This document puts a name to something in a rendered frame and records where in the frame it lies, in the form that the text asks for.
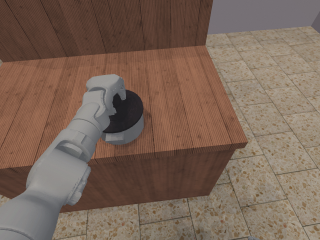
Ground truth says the robot left forearm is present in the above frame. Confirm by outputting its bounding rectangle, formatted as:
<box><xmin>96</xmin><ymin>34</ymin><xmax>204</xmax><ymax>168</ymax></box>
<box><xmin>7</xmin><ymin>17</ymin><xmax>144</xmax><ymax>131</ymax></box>
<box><xmin>26</xmin><ymin>85</ymin><xmax>113</xmax><ymax>189</ymax></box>

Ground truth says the lid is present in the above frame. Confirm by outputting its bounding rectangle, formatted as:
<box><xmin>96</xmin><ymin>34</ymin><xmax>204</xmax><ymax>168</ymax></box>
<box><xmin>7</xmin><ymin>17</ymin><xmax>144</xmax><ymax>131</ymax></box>
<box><xmin>103</xmin><ymin>89</ymin><xmax>144</xmax><ymax>134</ymax></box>

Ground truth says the pot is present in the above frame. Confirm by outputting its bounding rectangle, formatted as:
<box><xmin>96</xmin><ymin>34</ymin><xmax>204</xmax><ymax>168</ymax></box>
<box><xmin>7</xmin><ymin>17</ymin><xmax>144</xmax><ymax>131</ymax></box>
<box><xmin>101</xmin><ymin>113</ymin><xmax>144</xmax><ymax>145</ymax></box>

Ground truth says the knob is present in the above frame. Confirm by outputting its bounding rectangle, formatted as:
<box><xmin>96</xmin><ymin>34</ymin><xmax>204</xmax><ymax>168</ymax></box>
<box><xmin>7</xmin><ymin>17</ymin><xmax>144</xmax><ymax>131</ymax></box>
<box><xmin>112</xmin><ymin>94</ymin><xmax>121</xmax><ymax>109</ymax></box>

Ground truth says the robot left upper arm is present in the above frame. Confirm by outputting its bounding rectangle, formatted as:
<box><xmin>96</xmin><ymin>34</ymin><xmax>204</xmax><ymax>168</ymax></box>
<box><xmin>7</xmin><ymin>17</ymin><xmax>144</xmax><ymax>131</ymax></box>
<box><xmin>0</xmin><ymin>148</ymin><xmax>91</xmax><ymax>240</ymax></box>

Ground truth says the left robot hand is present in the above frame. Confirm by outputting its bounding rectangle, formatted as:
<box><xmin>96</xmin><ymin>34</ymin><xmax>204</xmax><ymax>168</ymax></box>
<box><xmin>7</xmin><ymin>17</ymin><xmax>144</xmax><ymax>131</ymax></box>
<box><xmin>86</xmin><ymin>74</ymin><xmax>126</xmax><ymax>116</ymax></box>

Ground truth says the table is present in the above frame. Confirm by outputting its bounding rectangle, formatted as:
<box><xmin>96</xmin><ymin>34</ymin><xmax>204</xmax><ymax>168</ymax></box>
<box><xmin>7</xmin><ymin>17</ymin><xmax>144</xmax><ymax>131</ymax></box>
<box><xmin>0</xmin><ymin>0</ymin><xmax>248</xmax><ymax>213</ymax></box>

